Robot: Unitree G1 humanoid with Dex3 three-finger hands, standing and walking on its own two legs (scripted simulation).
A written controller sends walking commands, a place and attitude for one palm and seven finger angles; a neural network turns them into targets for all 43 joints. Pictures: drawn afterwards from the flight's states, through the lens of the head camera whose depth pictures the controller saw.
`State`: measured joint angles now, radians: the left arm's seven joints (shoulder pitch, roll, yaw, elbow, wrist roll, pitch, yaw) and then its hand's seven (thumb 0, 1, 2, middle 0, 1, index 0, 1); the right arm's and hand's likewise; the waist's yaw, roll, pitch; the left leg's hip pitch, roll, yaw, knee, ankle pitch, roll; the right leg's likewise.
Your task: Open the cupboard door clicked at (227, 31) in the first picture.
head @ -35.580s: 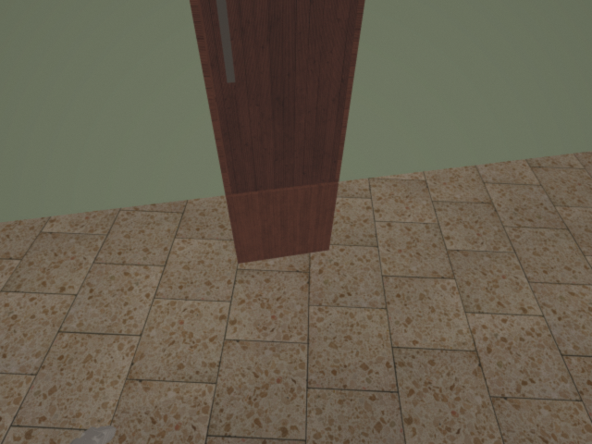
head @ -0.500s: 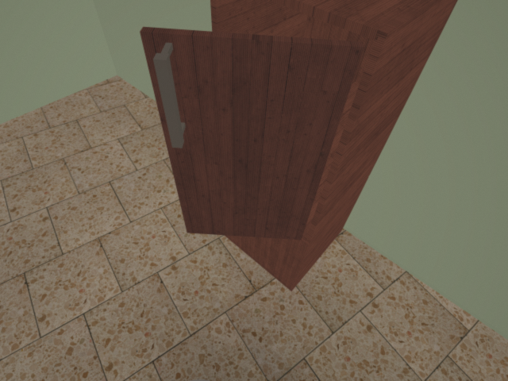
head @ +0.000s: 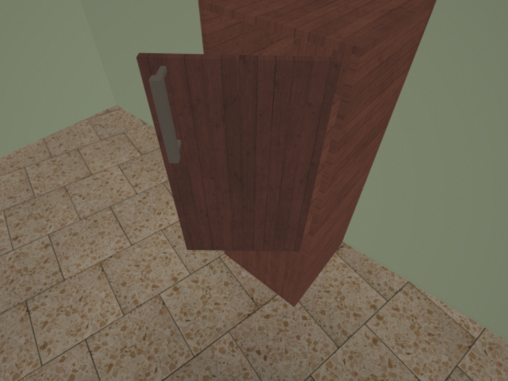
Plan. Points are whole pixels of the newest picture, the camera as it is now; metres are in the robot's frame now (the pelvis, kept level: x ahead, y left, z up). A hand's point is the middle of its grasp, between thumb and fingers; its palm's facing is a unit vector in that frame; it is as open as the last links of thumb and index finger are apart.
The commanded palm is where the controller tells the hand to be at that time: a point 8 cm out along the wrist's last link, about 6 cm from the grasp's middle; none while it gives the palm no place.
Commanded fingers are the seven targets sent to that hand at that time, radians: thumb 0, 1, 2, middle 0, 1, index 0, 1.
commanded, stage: come to a stop and stand still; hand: left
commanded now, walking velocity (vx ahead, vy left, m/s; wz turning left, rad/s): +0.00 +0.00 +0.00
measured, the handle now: (168, 117) +0.53 +0.18 +0.16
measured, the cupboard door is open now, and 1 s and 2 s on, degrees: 39 39 39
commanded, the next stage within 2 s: look again from close up in 0.84 s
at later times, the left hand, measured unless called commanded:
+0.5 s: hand out of the picture +0.04 +0.17 -0.17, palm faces -0.02 -0.98 -0.18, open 7.4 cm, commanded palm none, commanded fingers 0.00 0.90 0.90 -0.20 -0.30 -0.20 -0.30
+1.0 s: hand out of the picture +0.06 +0.18 -0.16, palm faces -0.02 -0.98 -0.21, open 7.4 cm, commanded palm none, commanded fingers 0.00 0.90 0.90 -0.20 -0.30 -0.20 -0.30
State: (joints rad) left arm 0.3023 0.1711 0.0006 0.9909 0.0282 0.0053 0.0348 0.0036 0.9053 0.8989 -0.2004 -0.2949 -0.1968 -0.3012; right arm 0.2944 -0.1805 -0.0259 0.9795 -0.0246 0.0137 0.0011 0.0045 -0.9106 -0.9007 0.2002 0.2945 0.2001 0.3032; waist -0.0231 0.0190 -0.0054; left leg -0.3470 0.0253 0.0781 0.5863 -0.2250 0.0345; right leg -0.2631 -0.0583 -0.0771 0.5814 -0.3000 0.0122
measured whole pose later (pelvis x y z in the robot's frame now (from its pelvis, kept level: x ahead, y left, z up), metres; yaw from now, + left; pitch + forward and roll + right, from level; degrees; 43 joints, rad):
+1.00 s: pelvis +0.05 -0.01 +0.01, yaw -1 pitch +0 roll +0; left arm 0.27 0.19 -0.01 1.11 0.02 -0.02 0.03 0.00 0.91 0.90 -0.20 -0.29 -0.20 -0.30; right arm 0.20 -0.17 0.01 1.13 -0.01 -0.02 -0.01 0.01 -0.91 -0.90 0.20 0.29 0.20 0.30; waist 0.01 -0.02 0.02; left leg -0.21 0.02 0.10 0.43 -0.22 0.02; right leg -0.14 -0.06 -0.06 0.43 -0.28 0.03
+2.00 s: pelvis +0.02 -0.02 +0.01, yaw -2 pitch +0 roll +0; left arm 0.27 0.18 0.00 1.07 0.02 0.00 0.02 0.00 0.91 0.90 -0.20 -0.29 -0.20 -0.30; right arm 0.22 -0.17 -0.02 1.10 -0.02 0.00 -0.01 0.01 -0.91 -0.90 0.20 0.29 0.20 0.30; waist 0.00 -0.01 0.02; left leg -0.26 0.05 0.10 0.47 -0.20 0.00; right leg -0.20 -0.03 -0.06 0.49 -0.29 0.00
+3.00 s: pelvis +0.03 +0.02 +0.01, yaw -1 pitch -1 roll +0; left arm 0.31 0.19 -0.02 1.10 0.02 -0.01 0.03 0.00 0.91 0.90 -0.20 -0.29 -0.20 -0.30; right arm 0.23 -0.17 0.00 1.10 -0.01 -0.02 -0.01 0.01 -0.91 -0.90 0.20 0.29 0.20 0.30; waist 0.00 -0.03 0.03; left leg -0.22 -0.01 0.10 0.43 -0.19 0.05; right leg -0.15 -0.09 -0.06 0.42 -0.25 0.06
